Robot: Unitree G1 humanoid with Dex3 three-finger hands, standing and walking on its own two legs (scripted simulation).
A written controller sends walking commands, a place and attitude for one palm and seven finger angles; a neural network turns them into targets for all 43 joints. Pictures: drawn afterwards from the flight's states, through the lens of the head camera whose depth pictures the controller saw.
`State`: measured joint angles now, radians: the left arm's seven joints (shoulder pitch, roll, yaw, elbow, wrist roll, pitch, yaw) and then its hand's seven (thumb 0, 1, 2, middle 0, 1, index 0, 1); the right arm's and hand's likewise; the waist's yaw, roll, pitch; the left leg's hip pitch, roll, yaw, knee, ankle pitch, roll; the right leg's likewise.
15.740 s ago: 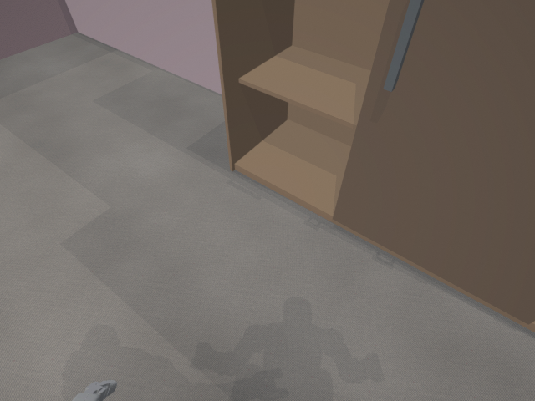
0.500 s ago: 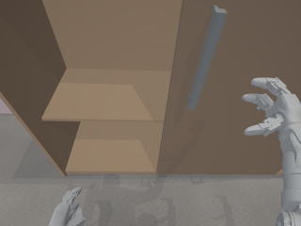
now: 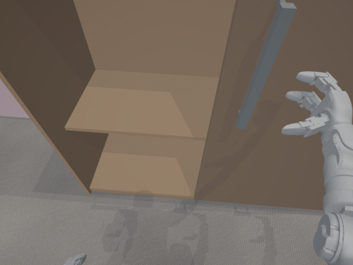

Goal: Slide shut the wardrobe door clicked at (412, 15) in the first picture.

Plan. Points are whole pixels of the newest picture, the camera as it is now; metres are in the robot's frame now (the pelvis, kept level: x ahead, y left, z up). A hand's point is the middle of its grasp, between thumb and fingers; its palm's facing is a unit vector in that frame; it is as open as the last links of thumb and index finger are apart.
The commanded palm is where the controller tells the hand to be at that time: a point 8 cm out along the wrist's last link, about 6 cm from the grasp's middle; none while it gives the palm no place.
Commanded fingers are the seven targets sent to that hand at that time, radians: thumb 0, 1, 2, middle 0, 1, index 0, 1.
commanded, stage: move the hooked fingers beside the handle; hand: right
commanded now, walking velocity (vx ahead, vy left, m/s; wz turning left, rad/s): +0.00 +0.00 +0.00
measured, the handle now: (257, 75) +0.53 -0.12 +0.16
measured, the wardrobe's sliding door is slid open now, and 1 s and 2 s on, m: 0.62 0.61 0.62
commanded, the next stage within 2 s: none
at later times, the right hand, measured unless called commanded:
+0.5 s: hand (288, 91) +0.49 -0.19 +0.15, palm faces -0.03 +1.00 -0.02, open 13.2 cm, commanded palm +0.48 -0.24 +0.14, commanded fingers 0.00 0.50 -0.30 0.30 1.20 0.30 1.20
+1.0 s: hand (287, 90) +0.49 -0.19 +0.15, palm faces -0.02 +1.00 -0.02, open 13.3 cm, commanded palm +0.50 -0.22 +0.13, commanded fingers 0.00 0.50 -0.30 0.30 1.20 0.30 1.20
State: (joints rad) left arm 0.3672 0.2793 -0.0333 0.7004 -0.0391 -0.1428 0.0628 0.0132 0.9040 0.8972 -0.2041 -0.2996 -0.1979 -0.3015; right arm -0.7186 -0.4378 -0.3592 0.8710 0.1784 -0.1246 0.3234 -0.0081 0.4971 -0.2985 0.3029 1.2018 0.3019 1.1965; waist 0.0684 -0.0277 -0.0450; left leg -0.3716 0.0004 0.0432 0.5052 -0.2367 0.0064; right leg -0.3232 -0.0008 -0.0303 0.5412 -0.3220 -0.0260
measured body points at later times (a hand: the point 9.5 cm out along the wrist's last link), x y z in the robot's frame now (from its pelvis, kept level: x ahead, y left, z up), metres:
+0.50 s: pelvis -0.02 +0.00 -0.01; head +0.06 +0.00 +0.43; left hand -0.02 +0.27 -0.13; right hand +0.49 -0.25 +0.16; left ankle +0.01 +0.12 -0.73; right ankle -0.03 -0.10 -0.73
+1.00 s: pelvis -0.05 +0.00 -0.02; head +0.06 -0.01 +0.41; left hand -0.07 +0.27 -0.13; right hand +0.49 -0.24 +0.16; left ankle +0.01 +0.12 -0.73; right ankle -0.03 -0.10 -0.73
